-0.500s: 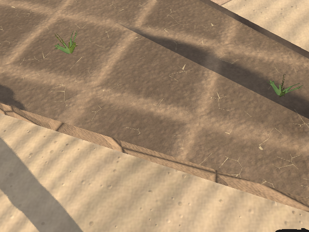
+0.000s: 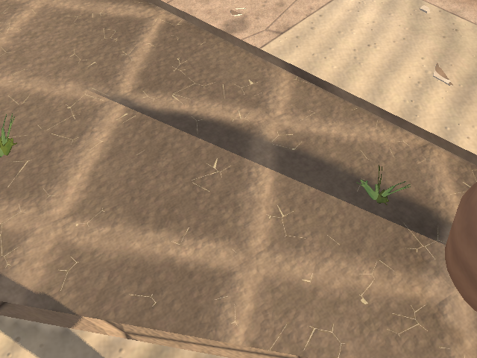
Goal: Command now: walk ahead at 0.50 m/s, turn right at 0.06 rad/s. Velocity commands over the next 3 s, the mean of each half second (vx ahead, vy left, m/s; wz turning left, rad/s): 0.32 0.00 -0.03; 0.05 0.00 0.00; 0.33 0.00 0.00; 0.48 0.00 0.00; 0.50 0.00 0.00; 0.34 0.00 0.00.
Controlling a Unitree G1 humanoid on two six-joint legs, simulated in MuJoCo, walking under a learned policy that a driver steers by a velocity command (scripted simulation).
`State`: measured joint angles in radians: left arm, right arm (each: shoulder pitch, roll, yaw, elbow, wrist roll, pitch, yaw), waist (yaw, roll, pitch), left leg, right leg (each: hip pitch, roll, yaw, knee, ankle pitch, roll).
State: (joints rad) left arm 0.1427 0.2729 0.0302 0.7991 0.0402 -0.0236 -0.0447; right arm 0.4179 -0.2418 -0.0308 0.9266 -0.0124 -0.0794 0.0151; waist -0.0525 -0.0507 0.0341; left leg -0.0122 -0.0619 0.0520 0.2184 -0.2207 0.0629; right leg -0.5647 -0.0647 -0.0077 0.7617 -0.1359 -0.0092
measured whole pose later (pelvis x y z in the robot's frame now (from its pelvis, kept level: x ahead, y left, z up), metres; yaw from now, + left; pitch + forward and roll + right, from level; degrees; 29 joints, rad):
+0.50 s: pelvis +0.20 -0.04 +0.00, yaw +0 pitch -1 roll +0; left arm 0.31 0.19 -0.01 1.00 0.03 -0.06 0.02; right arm 0.19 -0.21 -0.02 0.98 -0.02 0.01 -0.02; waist 0.02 0.03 0.07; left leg -0.38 0.03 0.01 0.68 -0.26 0.00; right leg -0.15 0.06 -0.09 0.37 -0.21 -0.09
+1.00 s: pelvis +0.24 -0.01 +0.00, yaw +0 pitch -1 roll +0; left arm 0.30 0.17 0.01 1.11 0.02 0.02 0.04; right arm 0.25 -0.16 -0.02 1.10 -0.01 0.01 -0.04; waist 0.00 0.00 0.03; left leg -0.18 -0.03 0.05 0.42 -0.23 0.05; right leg -0.08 0.02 -0.07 0.38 -0.28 -0.03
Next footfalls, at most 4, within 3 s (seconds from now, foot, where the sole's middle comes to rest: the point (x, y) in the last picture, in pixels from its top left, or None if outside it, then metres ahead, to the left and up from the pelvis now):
0.16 right None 0.24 -0.10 -0.78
0.56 left None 0.29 0.08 -0.78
1.62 left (183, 281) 0.66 0.12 -0.67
2.22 right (235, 176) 1.04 -0.04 -0.67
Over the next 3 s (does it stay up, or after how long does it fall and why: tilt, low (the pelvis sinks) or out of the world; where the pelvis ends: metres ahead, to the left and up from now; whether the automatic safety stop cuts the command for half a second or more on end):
stays up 1.25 0.13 0.11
